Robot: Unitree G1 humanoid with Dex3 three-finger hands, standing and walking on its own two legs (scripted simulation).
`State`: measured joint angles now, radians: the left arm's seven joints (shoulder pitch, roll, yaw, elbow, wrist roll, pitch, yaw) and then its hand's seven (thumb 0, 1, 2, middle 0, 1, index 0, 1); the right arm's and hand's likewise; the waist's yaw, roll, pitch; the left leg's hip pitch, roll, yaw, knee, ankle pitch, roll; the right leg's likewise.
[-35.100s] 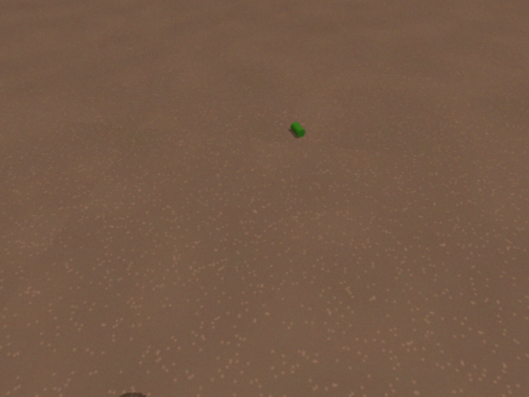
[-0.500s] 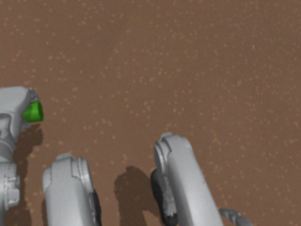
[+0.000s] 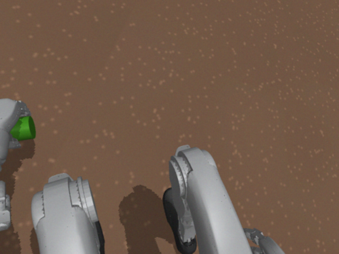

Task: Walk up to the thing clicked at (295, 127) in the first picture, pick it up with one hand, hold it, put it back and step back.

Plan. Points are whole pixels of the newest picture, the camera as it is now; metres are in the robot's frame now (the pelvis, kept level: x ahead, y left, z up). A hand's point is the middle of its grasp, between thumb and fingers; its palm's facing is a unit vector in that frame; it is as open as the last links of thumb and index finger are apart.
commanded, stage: rest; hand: left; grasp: from above
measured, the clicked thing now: (9, 130) +0.45 +0.30 -0.22
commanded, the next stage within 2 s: open in 1.26 s
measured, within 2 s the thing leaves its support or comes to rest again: rests again in 1.60 s
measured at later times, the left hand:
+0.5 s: hand (19, 131) +0.45 +0.29 -0.24, palm faces -0.48 -0.10 -0.87, open 8.3 cm
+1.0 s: hand (20, 133) +0.45 +0.29 -0.26, palm faces -0.48 -0.10 -0.87, open 8.3 cm
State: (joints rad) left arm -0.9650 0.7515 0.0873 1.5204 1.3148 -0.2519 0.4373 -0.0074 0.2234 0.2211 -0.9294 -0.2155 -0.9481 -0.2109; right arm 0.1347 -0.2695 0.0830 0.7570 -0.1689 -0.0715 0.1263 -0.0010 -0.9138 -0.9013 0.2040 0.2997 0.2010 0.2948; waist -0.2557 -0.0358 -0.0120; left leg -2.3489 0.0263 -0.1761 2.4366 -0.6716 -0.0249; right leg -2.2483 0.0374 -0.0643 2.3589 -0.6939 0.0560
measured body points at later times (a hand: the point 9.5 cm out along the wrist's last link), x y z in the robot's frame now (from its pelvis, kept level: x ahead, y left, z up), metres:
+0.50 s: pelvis +0.01 +0.00 -0.02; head +0.27 +0.08 +0.33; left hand +0.47 +0.29 -0.19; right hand +0.05 -0.27 -0.11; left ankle +0.08 +0.13 -0.29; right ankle +0.10 -0.13 -0.29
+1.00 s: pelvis +0.01 +0.00 -0.03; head +0.28 +0.10 +0.32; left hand +0.47 +0.29 -0.21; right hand +0.05 -0.27 -0.10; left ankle +0.08 +0.13 -0.29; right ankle +0.10 -0.13 -0.29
